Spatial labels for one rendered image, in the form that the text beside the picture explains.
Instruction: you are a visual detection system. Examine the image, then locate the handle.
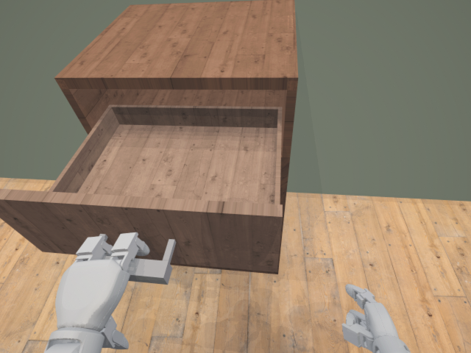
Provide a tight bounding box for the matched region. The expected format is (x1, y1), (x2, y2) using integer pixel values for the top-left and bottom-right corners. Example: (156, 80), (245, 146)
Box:
(99, 234), (176, 285)

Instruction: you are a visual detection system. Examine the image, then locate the robot left forearm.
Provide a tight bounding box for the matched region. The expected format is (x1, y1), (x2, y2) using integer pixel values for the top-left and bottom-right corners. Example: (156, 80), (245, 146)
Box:
(44, 327), (105, 353)

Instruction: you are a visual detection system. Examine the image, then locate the robot right hand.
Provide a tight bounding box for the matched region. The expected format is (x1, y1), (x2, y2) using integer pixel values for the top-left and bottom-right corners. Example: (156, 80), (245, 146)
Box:
(342, 284), (399, 352)

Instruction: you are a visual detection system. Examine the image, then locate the robot left hand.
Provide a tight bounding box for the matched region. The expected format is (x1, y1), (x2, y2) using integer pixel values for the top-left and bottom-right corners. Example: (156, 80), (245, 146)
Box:
(55, 232), (150, 349)

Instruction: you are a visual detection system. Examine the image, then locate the robot right forearm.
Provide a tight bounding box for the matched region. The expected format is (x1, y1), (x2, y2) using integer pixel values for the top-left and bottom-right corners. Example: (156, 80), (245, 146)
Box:
(372, 335), (411, 353)

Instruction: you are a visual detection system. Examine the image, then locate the drawer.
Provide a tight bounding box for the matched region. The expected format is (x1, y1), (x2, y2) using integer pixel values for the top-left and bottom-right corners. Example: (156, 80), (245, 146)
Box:
(0, 105), (283, 272)

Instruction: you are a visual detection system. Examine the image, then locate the cabinet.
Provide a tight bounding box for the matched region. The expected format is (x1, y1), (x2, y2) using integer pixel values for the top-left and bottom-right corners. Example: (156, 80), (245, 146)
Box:
(55, 0), (298, 274)

